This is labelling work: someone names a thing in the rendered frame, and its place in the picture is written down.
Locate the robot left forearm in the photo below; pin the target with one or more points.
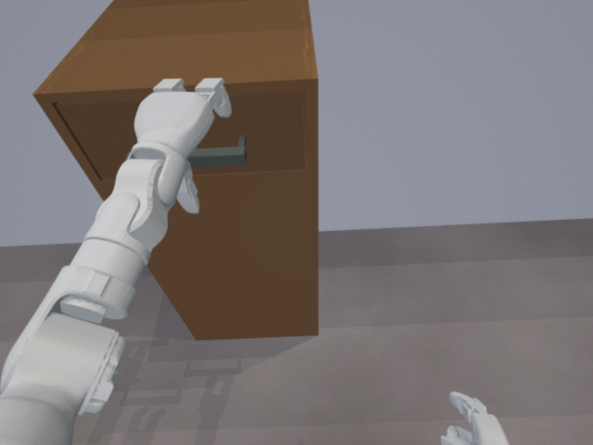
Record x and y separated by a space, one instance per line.
100 282

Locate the robot right hand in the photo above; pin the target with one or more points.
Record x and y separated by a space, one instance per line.
486 429

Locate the handle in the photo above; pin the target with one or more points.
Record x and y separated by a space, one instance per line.
218 156

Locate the robot left upper arm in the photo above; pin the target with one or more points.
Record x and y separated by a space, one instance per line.
69 367

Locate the cabinet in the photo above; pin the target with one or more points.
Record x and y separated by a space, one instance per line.
246 265

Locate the drawer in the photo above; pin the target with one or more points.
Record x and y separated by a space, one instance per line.
272 122

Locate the robot left hand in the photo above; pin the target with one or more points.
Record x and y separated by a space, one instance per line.
180 120

